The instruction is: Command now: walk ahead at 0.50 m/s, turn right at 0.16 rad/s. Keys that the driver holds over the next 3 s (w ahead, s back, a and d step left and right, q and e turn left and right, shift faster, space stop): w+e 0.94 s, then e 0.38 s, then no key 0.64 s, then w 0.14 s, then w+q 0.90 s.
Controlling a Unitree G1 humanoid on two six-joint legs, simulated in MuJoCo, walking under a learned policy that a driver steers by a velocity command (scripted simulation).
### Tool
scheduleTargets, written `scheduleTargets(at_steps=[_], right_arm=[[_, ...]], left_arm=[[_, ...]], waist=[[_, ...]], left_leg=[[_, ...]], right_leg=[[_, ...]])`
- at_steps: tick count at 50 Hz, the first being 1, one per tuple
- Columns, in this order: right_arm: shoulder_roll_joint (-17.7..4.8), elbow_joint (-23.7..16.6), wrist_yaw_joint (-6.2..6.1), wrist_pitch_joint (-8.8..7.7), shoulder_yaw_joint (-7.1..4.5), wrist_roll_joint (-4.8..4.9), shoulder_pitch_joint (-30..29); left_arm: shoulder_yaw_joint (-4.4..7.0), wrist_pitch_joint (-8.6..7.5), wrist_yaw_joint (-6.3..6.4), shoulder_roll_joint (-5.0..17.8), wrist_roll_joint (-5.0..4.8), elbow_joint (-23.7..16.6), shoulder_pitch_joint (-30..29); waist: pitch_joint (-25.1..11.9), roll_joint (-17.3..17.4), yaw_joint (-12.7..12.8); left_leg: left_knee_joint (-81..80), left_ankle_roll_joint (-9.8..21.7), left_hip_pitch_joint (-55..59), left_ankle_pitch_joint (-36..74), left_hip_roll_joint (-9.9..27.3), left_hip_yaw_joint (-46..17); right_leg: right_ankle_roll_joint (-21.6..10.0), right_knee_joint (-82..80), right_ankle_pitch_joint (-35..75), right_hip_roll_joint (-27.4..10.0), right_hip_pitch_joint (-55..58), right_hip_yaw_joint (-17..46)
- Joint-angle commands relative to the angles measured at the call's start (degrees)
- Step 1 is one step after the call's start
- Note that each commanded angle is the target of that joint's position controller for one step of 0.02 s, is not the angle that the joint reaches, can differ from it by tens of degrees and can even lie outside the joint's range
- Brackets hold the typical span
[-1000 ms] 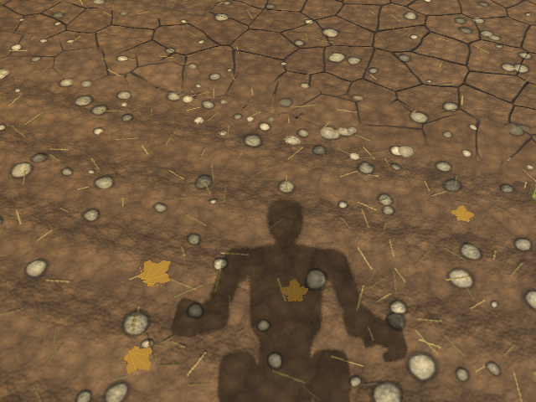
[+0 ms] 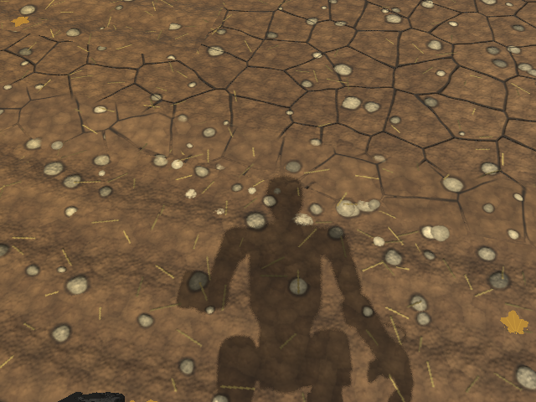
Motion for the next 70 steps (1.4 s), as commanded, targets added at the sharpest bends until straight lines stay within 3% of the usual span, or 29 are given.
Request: scheduleTargets(at_steps=[1, 2, 5, 11, 16, 19, 20, 21, 22, 23, 24, 26, 31, 36, 41, 43, 45, 46, 47, 48, 49, 51, 53, 56, 59, 64, 68, 69, 70], right_arm=[[-7.91, -7.16, -0.18, -2.87, -1.77, -0.49, -6.28], [-7.32, -7.22, -0.29, -2.51, -1.94, -0.92, -4.66], [-4.96, -7.15, -0.52, -1.21, -1.63, -1.53, -3.77], [-3.19, -11.30, -0.04, -1.81, -0.63, -1.44, -18.29], [-5.95, -13.17, 1.02, -2.81, -1.36, -0.42, -23.16], [-8.52, -11.12, 0.78, -3.46, -2.79, -0.56, -14.69], [-11.37, -10.25, 0.31, -3.71, -3.71, -1.58, -6.75], [-16.70, -8.88, 0.11, -2.83, -5.14, -2.27, -1.08], [-13.25, -8.34, 0.52, -2.40, -4.46, -1.63, -0.19], [-9.08, -9.11, 0.49, -2.34, -3.28, -1.41, -2.97], [-7.37, -9.38, 0.47, -2.16, -2.66, -1.59, -6.01], [-4.82, -8.85, 0.42, -2.02, -1.83, -1.98, -10.10], [-7.07, -6.74, 0.18, -2.91, -2.97, -1.66, -10.10], [-9.43, -5.25, -0.30, -2.13, -3.67, -1.30, -8.76], [-11.87, -3.33, -0.28, -0.68, -4.55, 0.12, -5.69], [-13.69, -3.33, -0.49, 0.01, -5.11, 0.71, -6.09], [-13.73, -3.68, -0.78, 0.74, -4.97, 1.17, -7.08], [-10.84, -4.62, -0.94, 0.47, -3.78, -0.55, -5.98], [-2.68, -8.38, -0.27, -1.04, -1.11, -2.74, -1.45], [-7.92, -9.04, 0.34, -2.99, -1.83, -0.41, -7.70], [-10.22, -10.53, 0.56, -3.77, -2.41, 1.33, -12.16], [-10.03, -9.11, -0.43, -3.72, -2.53, -1.32, -11.38], [-10.13, -8.88, -0.57, -1.98, -2.94, -2.00, -9.89], [-7.14, -9.25, -0.99, -0.36, -2.11, -2.44, -10.42], [-5.62, -10.45, -0.72, 0.08, -1.36, -2.31, -15.12], [-6.44, -12.42, 0.43, 0.22, -1.37, -1.51, -21.99], [-8.07, -11.82, 0.66, -0.90, -2.40, -1.81, -17.88], [-9.89, -12.06, 0.32, -1.30, -2.74, -2.74, -16.31], [-12.81, -12.95, -0.20, -1.02, -3.00, -4.03, -15.91]], left_arm=[[2.27, 0.46, 0.52, 7.85, 0.27, -0.27, 9.13], [2.08, 0.25, 0.53, 7.24, 1.08, -0.69, 7.65], [2.36, -0.27, 0.79, 7.17, 0.40, -0.49, 7.11], [3.64, 0.41, 2.61, 10.53, -0.56, 1.15, 12.56], [3.90, 1.60, 3.18, 10.82, -1.20, 2.08, 16.65], [3.37, 2.23, 3.29, 8.71, -0.56, 1.50, 16.17], [2.06, 2.05, 3.02, 5.07, 0.08, 0.43, 15.88], [0.81, 1.22, 3.02, 0.92, -0.73, -1.65, 21.81], [1.52, 0.90, 3.10, 5.33, -1.79, -1.71, 21.92], [2.75, 1.16, 3.16, 9.53, -1.94, -1.83, 17.71], [2.97, 1.58, 3.26, 9.47, -1.47, -2.26, 14.88], [3.27, 2.33, 2.85, 7.92, -0.95, -3.15, 13.07], [2.69, 3.94, 2.18, 4.31, -0.76, -5.79, 9.88], [1.97, 3.44, 0.56, 3.05, -0.70, -8.29, 2.53], [2.05, 3.60, -0.82, 3.84, -0.78, -11.61, -3.70], [2.99, 3.89, -0.94, 5.64, -0.47, -11.94, -1.59], [5.77, 4.37, -0.25, 10.12, -0.60, -8.35, 12.69], [7.65, 5.01, 0.98, 14.75, -0.89, -5.98, 22.23], [7.85, 4.26, 1.21, 20.95, -1.26, -7.00, 18.78], [6.47, 3.22, 0.76, 16.40, -0.64, -8.97, 19.43], [5.38, 2.31, 0.51, 13.30, 0.05, -8.47, 16.68], [4.44, 2.04, 0.77, 10.22, -0.09, -9.26, 9.61], [4.11, 2.28, 1.34, 9.61, 0.84, -10.22, 6.66], [4.72, 2.49, 2.49, 11.63, 0.64, -8.83, 7.47], [4.71, 3.97, 3.79, 11.45, -0.42, -7.67, 8.56], [4.72, 5.86, 4.71, 11.37, -0.48, -6.61, 10.70], [3.97, 6.06, 4.85, 9.60, -0.43, -7.56, 7.56], [3.21, 5.73, 4.77, 7.36, 0.14, -8.05, 8.39], [2.41, 5.24, 4.76, 4.75, 1.28, -8.06, 13.66]], waist=[[-5.27, -1.64, 5.24], [-4.64, -4.03, 2.68], [-3.65, -4.58, 0.51], [-0.71, -3.70, 4.71], [-1.18, -4.83, 5.58], [-4.67, -5.92, 0.70], [-11.44, -1.59, -2.94], [-19.41, 14.76, -1.67], [-18.55, 16.88, -2.02], [-11.60, 10.44, -2.90], [-7.80, 6.87, -2.04], [-3.08, 7.17, 0.43], [-0.88, 4.62, 1.38], [0.67, 3.17, -0.91], [2.94, 3.14, -1.94], [0.40, 4.74, 0.47], [-7.71, 3.80, 8.82], [-12.95, -2.54, 12.35], [-17.52, -16.99, 4.23], [-22.53, -9.88, 8.89], [-14.17, -6.93, 8.57], [-7.26, -1.31, 3.53], [-6.75, -1.89, 0.70], [-7.08, -2.10, 0.12], [-8.09, -4.28, 1.68], [-7.73, -5.95, 4.25], [-7.49, -8.07, 1.17], [-10.29, -5.12, 1.10], [-14.24, 6.00, 4.05]], left_leg=[[8.90, 0.47, -28.32, 6.13, 5.25, -1.13], [6.31, 0.12, -24.15, 8.33, 6.68, -1.79], [-0.48, -1.84, -19.79, 10.46, 7.07, -0.98], [-24.27, -4.07, -16.90, 29.79, 3.65, -0.27], [-32.61, -3.43, -12.45, 28.29, 1.81, -2.19], [-36.38, -0.36, 0.85, 22.59, 1.85, -0.63], [-35.65, 3.03, 13.67, 20.05, 9.38, -7.26], [-39.29, 11.00, 32.57, 9.70, 22.60, -29.15], [-43.48, 12.91, 32.12, -2.10, 25.03, -40.12], [-44.44, 10.63, 26.29, -2.90, 22.46, -32.66], [-44.91, 9.02, 20.38, 3.64, 20.01, -24.86], [-47.83, 7.99, 11.42, 13.66, 16.13, -14.79], [-52.57, 9.70, 7.77, 24.94, 15.87, -3.38], [-52.99, 8.25, 9.58, 29.20, 14.72, 6.46], [-50.16, 6.41, 15.97, 34.26, 16.79, 10.82], [-43.11, 5.30, 17.86, 52.48, 16.77, 13.06], [-23.35, 2.88, 12.89, 62.85, 13.99, 16.29], [-5.41, 0.12, -1.97, 43.71, 11.55, 16.32], [13.53, -3.18, -26.63, -7.22, -0.32, 9.75], [19.32, -2.73, -31.98, -7.94, -0.51, -1.94], [18.15, -1.90, -35.15, -2.55, 1.80, -1.66], [9.35, -2.28, -28.02, 4.02, 5.80, -1.31], [5.76, -3.31, -21.00, 5.77, 6.23, -1.26], [-1.90, -5.37, -19.15, 10.77, 3.78, 0.17], [-12.78, -6.05, -17.29, 20.13, 1.16, 0.21], [-25.20, -5.55, -15.35, 23.16, -1.80, -1.96], [-36.92, -2.23, -7.93, 26.27, -1.30, -1.99], [-38.56, 0.51, 0.50, 39.19, 4.31, -5.49], [-35.63, 7.25, 12.86, 64.29, 15.53, -16.43]], right_leg=[[-11.28, -17.08, -2.00, -16.31, 25.80, 26.39], [-11.59, -18.44, 2.33, -15.17, 20.28, 24.30], [-12.54, -22.10, 5.26, -12.64, 13.09, 19.31], [-9.45, -22.11, 4.01, -9.25, 10.05, 14.21], [-7.71, -16.07, -2.02, -11.71, 15.23, 20.40], [-4.74, -6.46, -0.83, -8.90, 14.17, 21.59], [-2.59, 7.56, -4.42, -5.03, 8.71, 17.83], [1.12, 26.54, -21.44, 2.68, -9.97, 9.03], [1.82, 37.17, -26.35, -0.44, -18.88, 10.49], [1.89, 40.76, -21.38, -2.77, -21.06, 11.36], [2.31, 40.78, -17.02, -4.62, -19.93, 9.89], [2.86, 36.53, -11.68, -7.47, -16.28, 9.53], [4.28, 28.82, -4.58, -8.88, -15.66, 8.21], [3.53, 13.89, 7.55, -8.11, -13.05, 4.76], [0.60, 6.04, 3.40, -6.51, -11.62, 0.97], [-1.72, 4.96, -2.43, -3.21, -5.54, -2.14], [-5.35, 0.56, -0.68, 2.05, 14.93, -4.52], [-8.62, -0.24, -0.04, -3.86, 32.95, 6.49], [-18.98, -7.17, -11.08, -18.01, 47.97, 40.27], [-20.30, -14.69, -12.38, -21.44, 48.32, 49.82], [-17.58, -14.36, -1.27, -20.01, 42.33, 40.30], [-13.66, -12.27, 20.20, -14.84, 26.43, 25.79], [-13.06, -13.30, 30.96, -12.94, 17.42, 21.21], [-12.89, -13.16, 38.72, -10.49, 12.65, 16.60], [-9.74, -11.17, 34.72, -7.23, 12.09, 14.69], [-7.32, -7.24, 24.15, -7.75, 15.77, 21.36], [-4.86, -0.06, 17.45, -6.55, 18.45, 26.49], [-2.57, 5.83, 12.30, -3.42, 15.82, 24.20], [0.77, 17.16, -12.04, 3.16, 6.58, 17.95]])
